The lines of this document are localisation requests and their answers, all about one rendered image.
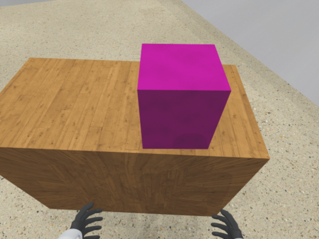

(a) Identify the carton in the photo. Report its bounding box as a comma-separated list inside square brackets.
[137, 43, 231, 149]

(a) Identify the robot left forearm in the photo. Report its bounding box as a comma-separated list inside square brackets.
[57, 229, 82, 239]

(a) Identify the robot right hand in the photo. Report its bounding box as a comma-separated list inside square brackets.
[211, 209, 244, 239]

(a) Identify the pedestal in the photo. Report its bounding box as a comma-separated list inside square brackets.
[0, 58, 270, 217]

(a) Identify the robot left hand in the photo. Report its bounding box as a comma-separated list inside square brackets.
[70, 202, 103, 239]

